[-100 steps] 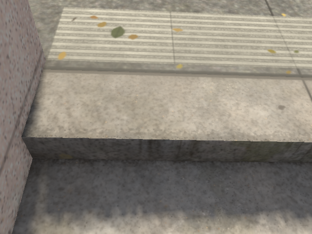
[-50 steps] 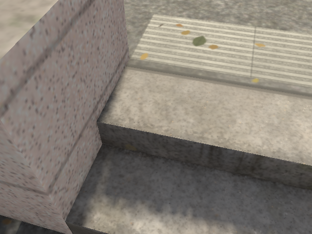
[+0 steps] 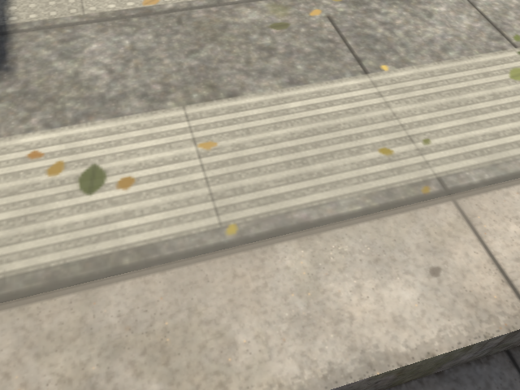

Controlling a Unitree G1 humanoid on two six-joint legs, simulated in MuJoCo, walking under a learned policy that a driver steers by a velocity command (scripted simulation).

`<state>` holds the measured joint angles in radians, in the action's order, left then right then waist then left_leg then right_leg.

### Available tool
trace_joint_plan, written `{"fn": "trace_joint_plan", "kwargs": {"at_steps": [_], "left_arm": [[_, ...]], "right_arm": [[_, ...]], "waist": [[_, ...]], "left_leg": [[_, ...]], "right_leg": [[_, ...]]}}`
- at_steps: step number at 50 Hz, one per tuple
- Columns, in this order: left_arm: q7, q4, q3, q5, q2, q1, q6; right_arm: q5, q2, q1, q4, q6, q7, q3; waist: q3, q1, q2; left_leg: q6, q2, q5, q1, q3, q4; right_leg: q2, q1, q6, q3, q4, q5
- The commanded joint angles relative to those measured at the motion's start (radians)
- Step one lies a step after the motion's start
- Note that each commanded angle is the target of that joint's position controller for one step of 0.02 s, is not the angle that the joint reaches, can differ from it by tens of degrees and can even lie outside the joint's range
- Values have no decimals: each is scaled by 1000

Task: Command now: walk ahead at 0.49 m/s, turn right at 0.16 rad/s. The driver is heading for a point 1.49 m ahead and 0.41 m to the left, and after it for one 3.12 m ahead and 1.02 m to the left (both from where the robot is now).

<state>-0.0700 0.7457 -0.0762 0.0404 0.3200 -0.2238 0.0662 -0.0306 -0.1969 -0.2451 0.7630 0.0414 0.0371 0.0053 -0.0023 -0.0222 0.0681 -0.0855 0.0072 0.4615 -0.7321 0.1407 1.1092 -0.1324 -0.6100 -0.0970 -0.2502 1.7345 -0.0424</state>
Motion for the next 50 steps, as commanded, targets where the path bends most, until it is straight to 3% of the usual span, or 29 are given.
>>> {"fn": "trace_joint_plan", "kwargs": {"at_steps": [1, 4, 7, 9, 11, 14, 16, 18, 19, 20, 21, 22, 23, 24, 25, 26, 27, 28, 29, 31, 32, 34, 37, 41, 43, 46, 48, 49, 50], "left_arm": [[-21, -44, 69, 11, -90, -122, -16], [-6, -88, 74, -31, -43, -15, -20], [-5, -106, 88, -10, -70, 97, -9], [-8, -100, 104, -11, -96, 178, -13], [12, -110, 115, -24, -114, 246, -7], [15, -152, 137, -26, -137, 375, 7], [9, -233, 143, -34, -130, 570, -19], [-15, -268, 158, -13, -189, 663, -79], [-30, -227, 147, 3, -182, 553, -89], [-39, -249, 132, -7, -127, 567, -86], [-37, -260, 107, -23, -53, 574, -95], [-31, -226, 107, -6, -62, 501, -79], [-18, -187, 99, -18, -59, 354, -74], [-2, -108, 81, -13, -14, 59, -75], [-12, 15, 74, -29, 22, -218, -67], [-14, 111, 53, 43, 31, -457, -73], [3, 153, 48, 51, 38, -385, -21], [13, 148, 52, 17, 22, -179, 16], [18, 161, 71, 3, -61, -42, 28], [21, 203, 123, 8, -247, 81, 23], [26, 212, 130, 14, -263, 91, 37], [43, 177, 106, 11, -215, 168, 65], [69, 181, 95, 45, -125, 88, 86], [47, 207, 61, 29, -1, -87, 78], [24, 232, 50, 26, 6, -139, 86], [28, 234, 33, 18, -1, -166, 72], [44, 212, 19, 21, 25, -142, 56], [54, 205, 16, 28, 25, -159, 52], [66, 192, 31, 53, -33, -222, 58]], "right_arm": [[-12, 50, -4, 86, 50, 2, 16], [-58, 14, -27, 174, 60, 31, 9], [-84, 5, -110, 204, 83, 31, 19], [-87, -15, -336, 271, 79, 25, 19], [-116, 15, -419, 316, 65, 41, 34], [-132, 41, -481, 357, 54, 39, 49], [-128, 32, -588, 409, 44, 47, 57], [-100, 29, -510, 393, 40, 87, 64], [-63, -9, -365, 326, 59, 91, 64], [-40, -69, -394, 328, 90, 90, 57], [-19, -128, -473, 351, 108, 88, 37], [-17, -196, -468, 350, 118, 86, 22], [-8, -293, -430, 351, 108, 89, -21], [-62, -280, -409, 346, 101, 98, -41], [-123, -158, -492, 298, 100, 107, -22], [-47, -133, -356, 288, 71, 118, -49], [-4, -76, -275, 261, 77, 124, -54], [-16, -16, -224, 236, 91, 95, -43], [-50, 6, -165, 206, 88, 65, -28], [-44, 50, -107, 150, 49, 43, 4], [-53, 63, -102, 146, 30, 40, 11], [-34, 68, -80, 132, 29, 55, 9], [-32, -57, 121, 58, 67, 73, -26], [-9, -40, 257, 35, 49, 83, -31], [-14, -30, 289, 23, 25, 64, -32], [-23, -52, 314, 16, 27, 40, -49], [0, -104, 287, 19, 52, 23, -74], [13, -152, 240, 24, 69, 6, -93], [4, -216, 89, 54, 79, -15, -116]], "waist": [[-56, 67, -128], [-65, 92, -54], [-49, 59, -97], [-26, -39, -178], [53, -45, -120], [50, -52, -133], [56, -104, -137], [35, -68, -169], [16, 33, -198], [-34, 60, -207], [-55, 61, -207], [-22, 86, -283], [-47, 146, -304], [-297, 222, -251], [-604, 225, 35], [-558, 304, 181], [-282, 219, 37], [-146, 138, -55], [-159, 83, -146], [-158, -35, -176], [-120, -71, -179], [-52, -109, -94], [-80, -34, -43], [-22, 48, 21], [23, 39, 1], [17, 41, 7], [-19, 2, -3], [-72, -11, -6], [-227, -16, -73]], "left_leg": [[-187, -225, 53, 245, -650, -719], [-99, -194, -24, 256, -418, -763], [-43, -118, -195, 311, -260, -801], [-95, -156, -235, 544, -310, -797], [-100, -199, -200, 703, -344, -796], [-106, -206, -328, 775, -324, -834], [-112, -217, -375, 741, -333, -925], [-116, -245, -586, 531, -252, -1090], [-105, -213, -957, 416, -146, -1058], [-112, -213, -1474, 381, -111, -998], [-56, -196, -1836, 519, -103, -945], [-35, -265, -1959, 631, -139, -859], [7, -301, -2099, 709, -140, -735], [55, -292, -2090, 545, -164, -462], [82, -139, -1400, 216, -283, -131], [79, 140, -310, 98, -375, 498], [8, 105, -399, -106, -471, 761], [-4, 56, -407, -178, -440, 860], [-29, 37, -340, -197, -406, 883], [-106, -38, -372, -231, -362, 883], [-110, -68, -366, -257, -341, 794], [-80, -118, -260, -170, -288, 615], [-29, -134, -449, -91, -202, 285], [53, -96, -511, 73, -119, -203], [41, -100, -515, -10, -149, -360], [19, -53, -430, 2, -117, -498], [-29, 21, -446, 176, -71, -581], [-70, 67, -476, 339, -62, -572], [-169, 17, -728, 678, -153, -437]], "right_leg": [[72, -408, -100, -46, 171, 69], [120, -523, -119, 14, 106, 51], [117, -575, -109, 121, 117, 113], [87, -826, -100, 158, 359, -34], [95, -1058, -144, 129, 368, -118], [152, -1114, -147, 234, 259, -126], [177, -1062, -131, 336, 19, -31], [200, -692, -115, 393, -140, -30], [157, -427, -102, 445, -190, -38], [94, -233, -77, 500, -249, -54], [32, -196, -55, 549, -356, -151], [17, -117, -38, 513, -548, -283], [2, -22, -47, 462, -685, -302], [77, 411, -130, 281, -632, 6], [280, 909, -337, -232, -869, 35], [410, 832, -425, -606, -1167, -15], [387, 554, -278, -557, -1250, -270], [399, 354, -276, -432, -1231, -281], [410, 287, -293, -326, -1234, -208], [390, 196, -205, -127, -1303, -85], [365, 180, -167, -9, -1342, -55], [319, 93, -110, 199, -1453, -38], [245, 118, -76, 380, -1513, 54], [304, 321, -79, 440, -1585, 258], [391, 549, -101, 401, -1570, 366], [439, 779, -88, 414, -1503, 509], [411, 786, -49, 474, -1376, 665], [383, 728, -19, 490, -1276, 719], [338, 552, 51, 503, -1052, 537]]}}
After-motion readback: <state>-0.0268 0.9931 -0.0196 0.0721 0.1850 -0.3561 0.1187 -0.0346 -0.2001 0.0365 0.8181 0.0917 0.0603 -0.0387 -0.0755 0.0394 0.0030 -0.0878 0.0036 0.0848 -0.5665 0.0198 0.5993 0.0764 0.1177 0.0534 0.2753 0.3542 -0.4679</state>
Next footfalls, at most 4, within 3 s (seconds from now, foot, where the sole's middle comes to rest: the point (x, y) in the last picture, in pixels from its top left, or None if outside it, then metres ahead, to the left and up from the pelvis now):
0.46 right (287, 325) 0.51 -0.06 -0.53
0.98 left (159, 217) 0.79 0.24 -0.53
1.46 right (201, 126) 1.12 0.16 -0.53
1.92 left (85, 118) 1.14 0.49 -0.53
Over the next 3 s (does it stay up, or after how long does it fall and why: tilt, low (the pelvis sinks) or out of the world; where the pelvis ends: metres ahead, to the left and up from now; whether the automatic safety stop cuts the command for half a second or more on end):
stays up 1.63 0.52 0.23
